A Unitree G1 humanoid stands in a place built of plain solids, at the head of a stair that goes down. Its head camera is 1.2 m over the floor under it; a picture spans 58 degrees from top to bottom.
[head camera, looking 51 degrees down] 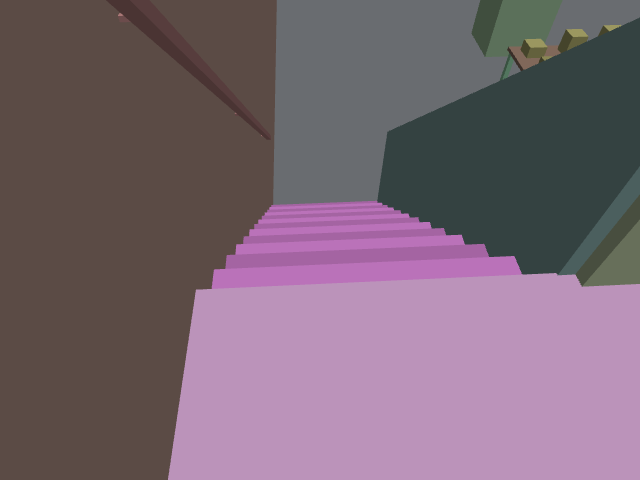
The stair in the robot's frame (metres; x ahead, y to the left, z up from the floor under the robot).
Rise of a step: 0.20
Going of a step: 0.22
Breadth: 1.20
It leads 3 degrees to the left of straight ahead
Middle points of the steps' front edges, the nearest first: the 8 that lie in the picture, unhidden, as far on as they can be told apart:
0.80 -0.20 0.00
1.01 -0.18 -0.19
1.23 -0.17 -0.39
1.45 -0.16 -0.58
1.67 -0.15 -0.78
1.89 -0.14 -0.97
2.10 -0.12 -1.17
2.32 -0.11 -1.36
